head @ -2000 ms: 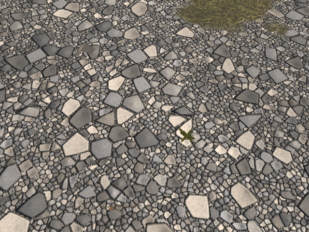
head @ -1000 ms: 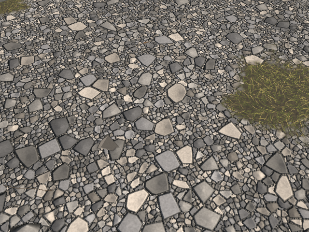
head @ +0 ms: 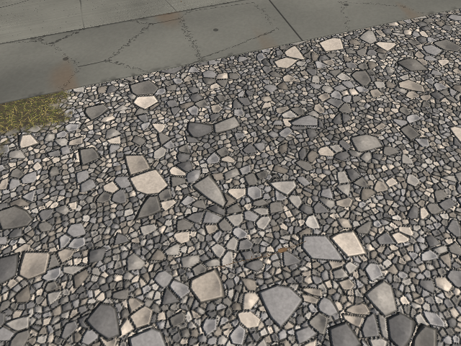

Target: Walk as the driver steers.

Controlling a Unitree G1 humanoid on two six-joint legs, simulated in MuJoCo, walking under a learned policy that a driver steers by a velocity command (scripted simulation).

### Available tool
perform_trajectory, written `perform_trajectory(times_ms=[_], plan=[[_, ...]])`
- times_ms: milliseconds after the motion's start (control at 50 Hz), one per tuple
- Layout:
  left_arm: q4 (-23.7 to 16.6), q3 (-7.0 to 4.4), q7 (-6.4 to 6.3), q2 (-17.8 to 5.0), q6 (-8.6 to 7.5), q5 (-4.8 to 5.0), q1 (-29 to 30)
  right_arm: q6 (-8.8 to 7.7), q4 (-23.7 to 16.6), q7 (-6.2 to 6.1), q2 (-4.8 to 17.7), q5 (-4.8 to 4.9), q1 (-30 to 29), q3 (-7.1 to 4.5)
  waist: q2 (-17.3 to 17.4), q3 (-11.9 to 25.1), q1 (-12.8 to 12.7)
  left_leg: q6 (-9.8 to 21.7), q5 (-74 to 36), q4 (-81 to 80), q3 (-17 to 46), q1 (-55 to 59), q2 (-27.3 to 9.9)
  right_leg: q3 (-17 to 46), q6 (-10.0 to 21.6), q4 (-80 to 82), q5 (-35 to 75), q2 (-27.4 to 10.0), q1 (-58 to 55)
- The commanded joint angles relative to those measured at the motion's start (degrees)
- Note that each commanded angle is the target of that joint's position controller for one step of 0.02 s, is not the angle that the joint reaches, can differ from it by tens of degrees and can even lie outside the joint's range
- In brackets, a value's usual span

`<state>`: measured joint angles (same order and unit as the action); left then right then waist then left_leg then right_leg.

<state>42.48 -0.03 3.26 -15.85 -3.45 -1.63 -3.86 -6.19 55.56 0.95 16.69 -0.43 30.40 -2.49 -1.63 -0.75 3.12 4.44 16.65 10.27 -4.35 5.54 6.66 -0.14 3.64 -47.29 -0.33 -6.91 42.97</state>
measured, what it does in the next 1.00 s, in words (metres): walks ahead, turning right: right foot, then left foot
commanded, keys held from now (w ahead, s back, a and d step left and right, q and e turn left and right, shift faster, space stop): w+e+shift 0.58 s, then q+shift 0.42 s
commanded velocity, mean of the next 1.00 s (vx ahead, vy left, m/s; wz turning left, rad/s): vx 0.78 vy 0.00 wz -0.37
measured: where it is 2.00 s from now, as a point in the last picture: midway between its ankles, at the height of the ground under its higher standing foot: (276, 225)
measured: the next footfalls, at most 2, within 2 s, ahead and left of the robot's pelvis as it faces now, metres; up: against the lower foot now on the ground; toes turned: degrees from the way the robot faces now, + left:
right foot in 0.16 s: +0.38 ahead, -0.08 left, +0.00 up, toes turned -8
left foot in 0.58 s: +0.83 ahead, -0.02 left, +0.00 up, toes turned -30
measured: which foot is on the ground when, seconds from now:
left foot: down 0.00-0.16, up 0.18-0.56, down 0.58-0.92, up 0.94-1.00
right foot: up 0.00-0.14, down 0.16-0.56, up 0.58-0.90, down 0.92-1.00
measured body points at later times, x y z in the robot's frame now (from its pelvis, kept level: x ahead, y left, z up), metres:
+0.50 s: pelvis +0.50 -0.07 +0.00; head +0.53 -0.08 +0.45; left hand +0.54 +0.23 -0.12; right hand +0.70 -0.35 -0.05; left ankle +0.76 +0.03 -0.69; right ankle +0.34 -0.08 -0.74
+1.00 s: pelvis +0.84 -0.18 -0.01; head +0.87 -0.22 +0.44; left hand +1.15 -0.09 -0.08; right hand +0.68 -0.42 -0.15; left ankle +0.80 -0.02 -0.68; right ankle +0.90 -0.31 -0.74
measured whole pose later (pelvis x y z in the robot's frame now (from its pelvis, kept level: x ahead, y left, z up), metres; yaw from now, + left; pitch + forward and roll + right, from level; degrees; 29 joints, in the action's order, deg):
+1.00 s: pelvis +0.84 -0.18 -0.01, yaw -21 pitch +0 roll +3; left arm 37.2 1.0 -0.1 -13.2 -2.4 -1.6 0.7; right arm -0.6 49.3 -0.9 16.2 0.8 26.4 -3.6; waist -0.2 -4.8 7.4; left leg 0.1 31.4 55.3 4.6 -16.7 4.1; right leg 0.7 1.9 -35.1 -9.1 -0.4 26.3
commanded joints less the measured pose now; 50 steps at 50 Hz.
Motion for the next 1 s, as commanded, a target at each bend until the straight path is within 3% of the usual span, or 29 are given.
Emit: perform_trajectory(times_ms=[20,80,120,140,160,180,200,220,260,320,400,500,540,560,580,600,620,640,660,680,740,780,840,900,920,940,960,980,1000], plan=[[-3.77,0.63,0.99,-1.02,-0.55,1.17,5.98,-2.66,-3.96,-0.04,6.59,0.66,-4.42,-0.8,2.08,-8.85,-2.01,3.43,-31.39,-13.82,0.03,-15.67,-14.25,-4.93,2.26,10.43,13.78,3.43,-13.77],[-2.37,-0.09,0.53,-3.48,-0.59,0.6,4.3,-1.76,-3.25,-1.48,8.78,-0.36,-2.28,-0.91,5.0,-3.35,-2.96,-0.39,-65.03,-4.21,-4.52,0.02,-15.35,-9.68,4.48,12.44,9.13,9.84,-15.63],[0.66,-1.24,-0.03,-6.35,-0.42,0.19,-7.03,0.28,-3.54,-3.09,11.38,-2.03,-3.68,-1.57,9.32,4.02,-9.42,-1.98,-81.52,15.15,-5.58,3.36,-17.5,-10.03,6.41,11.34,0.38,14.09,-26.45],[4.6,-2.6,-0.57,-8.85,-0.24,0.35,-19.48,1.31,-4.47,-3.55,12.14,-2.75,-6.38,-1.84,9.83,9.59,-15.08,-2.29,-81.56,31.24,-5.73,0.76,-17.71,-8.6,7.97,11.86,-2.82,14.56,-37.49],[7.13,-4.37,-1.46,-11.48,0.27,0.06,-29.41,1.64,-5.22,-3.63,12.58,-3.05,-8.38,-2.04,8.57,12.16,-19.52,-1.77,-68.31,51.21,-6.26,-8.76,-15.34,-3.26,9.83,13.59,-10.32,12.08,-48.91],[6.57,-6.82,-2.47,-18.58,1.66,-0.4,-26.0,0.24,-9.27,-1.85,3.54,-1.36,-4.75,-0.2,-14.43,14.58,-10.12,-5.98,-1.8,78.4,-4.32,-37.26,-3.73,26.62,19.09,15.15,-9.48,-4.32,-66.96],[4.96,-7.49,-2.18,-18.76,2.04,0.6,-23.17,-0.94,-12.12,-1.66,6.28,-0.32,-6.55,0.16,-9.33,23.26,-10.46,-5.45,7.87,87.94,8.13,-50.52,-1.79,48.43,26.19,26.15,-17.08,-9.38,-74.28],[4.83,-7.34,-2.62,-16.04,1.73,0.81,-21.02,-1.81,-13.71,-1.8,7.05,-0.8,-13.29,0.6,0.04,14.96,-10.56,-3.97,3.25,83.46,10.84,-54.1,-6.05,44.19,23.31,29.96,-16.59,-7.89,-67.9],[7.01,-6.05,-3.15,-10.03,1.21,1.1,-18.88,-1.93,-15.28,-1.49,5.02,-2.11,-17.88,1.3,7.65,1.87,-5.01,-3.45,1.9,69.91,9.92,-48.45,-10.62,31.71,17.06,32.89,-9.04,-2.07,-47.07],[6.51,-5.09,-3.32,-8.29,-0.44,1.7,-17.32,1.68,-17.01,-0.85,3.43,-4.24,-17.73,2.05,4.93,-1.76,-0.3,-6.44,5.95,59.9,8.75,-41.82,-12.69,25.21,16.78,34.86,-5.33,3.03,-30.98],[4.92,-6.1,-2.74,-10.51,-1.65,1.55,-17.31,1.95,-23.26,0.42,1.73,-2.62,-31.95,3.47,1.59,-6.61,-3.58,-8.3,-12.05,35.08,3.95,-33.65,-11.74,20.83,13.65,40.0,-0.63,7.96,-18.3],[4.93,-7.28,-2.46,-12.37,-1.35,2.35,-21.23,1.6,-24.71,-0.13,3.74,-1.1,-34.45,2.9,-0.43,-1.46,-7.2,-6.29,-22.07,21.27,4.71,-25.92,-7.57,22.84,8.54,33.59,18.11,6.06,-31.37],[4.78,-7.75,-2.92,-14.63,-1.19,1.74,-20.79,1.07,-22.48,-1.25,8.29,-1.24,-25.88,1.01,-0.27,4.92,-2.88,-4.93,-13.67,18.75,5.6,-15.18,-5.23,23.35,5.67,19.41,30.57,6.15,-36.41],[4.27,-8.0,-2.77,-16.07,-1.39,1.5,-18.1,0.8,-20.0,-2.09,10.22,-1.2,-15.55,-0.14,-0.03,10.08,3.55,-4.34,-10.6,18.96,5.75,-3.46,-6.56,22.25,4.5,7.13,28.86,7.97,-32.83],[2.66,-6.72,-2.64,-11.64,-2.07,1.14,-15.96,0.67,-17.97,-3.4,14.46,-2.27,-2.93,-1.86,3.23,17.36,8.89,-2.73,5.07,20.86,13.78,10.65,-15.74,18.82,3.93,-10.26,16.36,10.48,-24.45],[0.78,-4.09,-3.12,-1.15,-2.04,3.48,-24.01,0.64,-17.48,-3.37,18.43,-5.14,-2.28,-2.72,20.84,24.43,2.16,3.62,9.76,13.46,42.74,23.11,-34.69,11.19,1.64,-28.92,-31.12,17.01,-8.43],[0.95,-3.75,-3.56,-5.89,-1.43,1.91,-23.63,1.15,-17.17,-2.68,16.42,-3.51,-5.27,-3.25,20.02,23.3,1.6,7.58,6.94,8.21,55.48,19.05,-33.78,8.26,1.86,-33.99,-27.23,13.99,-2.13],[2.05,-4.2,-3.67,-7.89,-0.91,0.6,-18.2,0.93,-17.4,-2.1,9.94,-2.89,-10.21,-1.95,11.34,12.86,1.37,7.34,-4.67,8.99,43.22,10.01,-29.5,7.43,1.35,-32.19,-21.55,10.32,-1.17],[1.94,-3.99,-3.28,-7.19,-0.72,-0.14,-14.61,0.7,-16.21,-1.38,6.04,-2.6,-11.94,-1.01,5.54,7.38,1.01,7.57,-23.59,10.81,33.41,2.24,-26.37,6.69,0.38,-30.14,-19.91,9.72,-3.12],[0.88,-3.78,-2.84,-5.96,-0.6,-0.43,-11.31,0.39,-14.44,-1.01,4.68,-2.42,-10.31,-0.44,4.85,5.18,0.91,7.22,-37.71,11.44,27.18,-1.28,-23.87,7.05,-0.31,-28.06,-21.76,9.67,-3.43],[-2.55,-2.63,-1.97,-2.8,0.33,-1.74,-8.03,-0.51,-9.03,-0.68,3.5,0.25,-6.98,0.22,8.79,2.48,-2.43,6.39,-51.92,9.31,21.34,-6.67,-19.89,5.41,-2.43,-15.21,-25.67,8.37,-4.84],[-4.12,-1.36,-1.32,-1.43,0.24,-1.27,-6.8,0.11,-9.35,-0.99,5.6,-0.1,-11.65,-0.31,8.4,2.96,-5.39,5.68,-54.12,7.93,16.81,-14.49,-16.07,1.57,-3.83,-0.56,-18.56,8.93,-13.12],[-4.5,-0.66,-1.18,-2.49,0.88,0.59,-5.1,1.51,-9.65,-0.61,9.53,0.18,-13.01,-2.15,10.49,3.93,-6.15,2.18,-41.45,6.99,15.59,-24.2,-12.49,0.41,-3.6,12.17,0.14,11.21,-30.52],[-3.15,-1.88,-3.05,-6.99,0.99,-0.86,-7.83,2.23,-10.15,-0.54,9.27,1.23,-11.46,-2.84,4.44,3.53,-7.86,-1.82,-31.18,16.21,17.54,-26.88,-9.63,3.84,-1.91,17.77,8.14,7.77,-40.36],[-3.36,-2.34,-3.83,-9.16,0.37,-1.69,-9.66,2.31,-10.58,-0.48,8.43,1.5,-9.7,-2.87,0.23,5.13,-8.35,-3.08,-21.53,25.11,16.05,-28.95,-6.08,6.75,-1.02,18.84,19.15,2.49,-44.69],[-4.59,-2.76,-4.3,-12.88,-0.09,-2.46,-13.33,2.79,-12.19,-0.92,4.8,2.3,-4.57,-2.22,-10.32,12.92,-7.35,-4.3,9.48,41.77,10.93,-32.54,-1.5,18.41,2.41,16.76,44.5,-14.52,-52.29],[-5.01,-3.22,-3.85,-11.42,0.95,-0.13,-14.73,4.46,-11.51,-2.58,4.97,2.99,3.52,-2.26,-14.81,22.94,-6.11,-3.71,24.11,54.94,7.69,-32.41,-0.48,24.68,8.45,16.34,53.92,-23.49,-54.11],[-6.14,-2.62,-3.95,-8.08,1.57,1.24,-11.44,5.89,-9.67,-2.99,7.24,1.11,3.91,-2.92,-7.54,19.52,-4.86,-3.86,20.73,59.8,7.92,-34.05,-3.0,21.98,8.72,18.0,46.37,-19.81,-49.65],[-6.88,-1.94,-4.32,-5.3,1.71,1.25,-7.59,6.77,-9.88,-2.7,6.65,0.16,1.34,-3.08,-5.58,14.06,-3.6,-4.56,17.26,61.1,7.18,-36.0,-4.65,17.4,8.06,20.16,38.26,-16.42,-45.05]])
Keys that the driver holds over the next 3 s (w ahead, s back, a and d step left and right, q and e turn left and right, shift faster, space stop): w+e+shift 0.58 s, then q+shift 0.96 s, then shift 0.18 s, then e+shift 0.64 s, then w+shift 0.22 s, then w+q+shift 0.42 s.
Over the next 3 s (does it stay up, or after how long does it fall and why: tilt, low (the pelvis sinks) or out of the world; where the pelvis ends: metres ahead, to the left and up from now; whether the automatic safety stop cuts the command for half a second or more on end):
stays up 1.10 -0.28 -0.01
